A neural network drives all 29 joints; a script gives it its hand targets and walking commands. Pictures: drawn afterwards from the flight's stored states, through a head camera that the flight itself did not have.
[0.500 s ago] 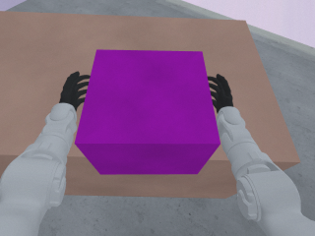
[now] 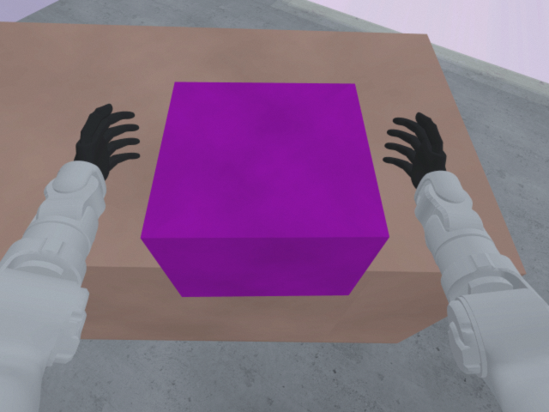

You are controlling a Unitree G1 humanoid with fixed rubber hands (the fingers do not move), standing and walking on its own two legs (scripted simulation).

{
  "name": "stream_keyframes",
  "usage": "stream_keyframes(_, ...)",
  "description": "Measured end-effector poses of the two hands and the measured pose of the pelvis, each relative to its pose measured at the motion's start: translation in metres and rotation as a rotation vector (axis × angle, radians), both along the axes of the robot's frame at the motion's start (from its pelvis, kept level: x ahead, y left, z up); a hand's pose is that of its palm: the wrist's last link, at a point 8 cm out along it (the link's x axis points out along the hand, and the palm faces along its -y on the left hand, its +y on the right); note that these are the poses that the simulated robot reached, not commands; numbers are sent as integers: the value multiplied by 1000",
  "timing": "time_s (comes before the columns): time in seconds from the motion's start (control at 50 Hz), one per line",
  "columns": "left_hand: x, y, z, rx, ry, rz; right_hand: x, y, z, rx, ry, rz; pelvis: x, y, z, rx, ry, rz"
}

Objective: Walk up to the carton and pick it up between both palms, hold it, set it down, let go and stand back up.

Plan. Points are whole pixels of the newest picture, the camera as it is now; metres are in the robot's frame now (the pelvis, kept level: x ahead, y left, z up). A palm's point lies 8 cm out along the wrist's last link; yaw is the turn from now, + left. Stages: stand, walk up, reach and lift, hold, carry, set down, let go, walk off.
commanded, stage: set down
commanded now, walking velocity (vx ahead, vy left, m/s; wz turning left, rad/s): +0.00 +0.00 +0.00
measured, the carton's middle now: (265, 193) +0.47 -0.03 +0.01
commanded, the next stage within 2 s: none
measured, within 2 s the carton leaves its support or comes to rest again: neither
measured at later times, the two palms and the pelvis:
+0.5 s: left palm (45, 115) +0.48 +0.22 +0.18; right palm (458, 128) +0.44 -0.26 +0.16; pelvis -0.01 -0.01 +0.01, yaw +0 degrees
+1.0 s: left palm (56, 184) +0.43 +0.22 +0.12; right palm (447, 188) +0.39 -0.26 +0.11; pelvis +0.00 -0.01 +0.02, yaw -1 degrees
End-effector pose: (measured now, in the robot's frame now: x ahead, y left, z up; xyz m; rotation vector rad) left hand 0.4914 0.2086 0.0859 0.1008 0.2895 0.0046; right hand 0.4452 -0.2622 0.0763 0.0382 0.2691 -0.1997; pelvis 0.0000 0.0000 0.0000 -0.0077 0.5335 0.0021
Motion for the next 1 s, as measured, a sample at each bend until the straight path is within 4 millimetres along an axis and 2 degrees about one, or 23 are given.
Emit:
stream_keyframes(0.22, -5, 11, 54, -5, -25, 45, -3, -3, 47, -30, -15, 5, -3, -3, 6, -3, -119, -6)
stream_keyframes(0.42, -8, 14, 83, -24, -19, 60, -4, -2, 78, -39, -2, -6, -6, -6, 9, -3, -181, -3)
stream_keyframes(0.52, -9, 14, 93, -31, -10, 61, -4, -2, 86, -42, 12, -13, -7, -5, 11, -2, -210, -2)
stream_keyframes(0.6, -11, 12, 90, -40, 0, 51, -7, 0, 81, -40, 19, -13, -6, -5, 13, -1, -233, -1)
stream_keyframes(0.68, -19, 11, 77, -48, 14, 39, -14, 2, 67, -33, 25, -10, -4, -5, 14, 1, -253, -5)
stream_keyframes(0.82, -39, 11, 53, -54, 25, 31, -32, 3, 44, -32, 22, -9, 0, -6, 15, -1, -282, -12)
stream_keyframes(1.0, -65, 16, 38, -56, 12, 32, -54, 4, 30, -36, 9, -4, 1, -9, 16, -6, -336, -10)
